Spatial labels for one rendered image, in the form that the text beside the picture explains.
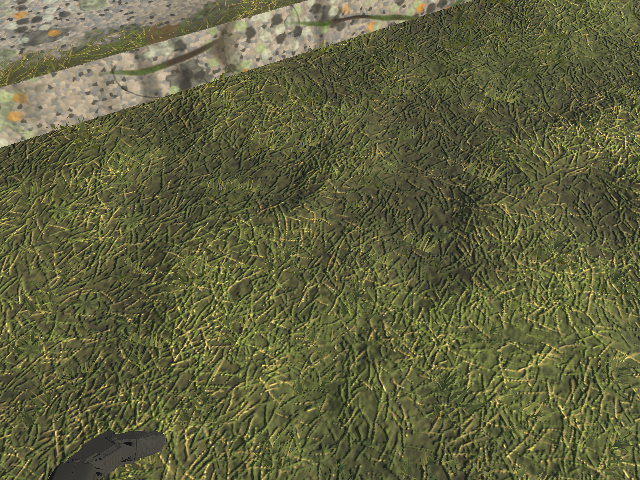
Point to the left robot hand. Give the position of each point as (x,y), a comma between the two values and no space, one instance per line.
(106,452)

